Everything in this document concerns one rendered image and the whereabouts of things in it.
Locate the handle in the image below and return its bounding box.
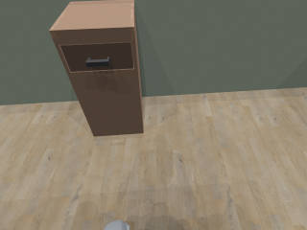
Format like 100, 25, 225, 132
85, 57, 110, 67

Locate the drawer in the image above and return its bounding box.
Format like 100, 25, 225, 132
60, 41, 134, 72

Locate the cabinet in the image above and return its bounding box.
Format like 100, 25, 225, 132
49, 0, 144, 137

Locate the left robot thigh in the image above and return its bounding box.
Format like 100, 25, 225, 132
104, 220, 130, 230

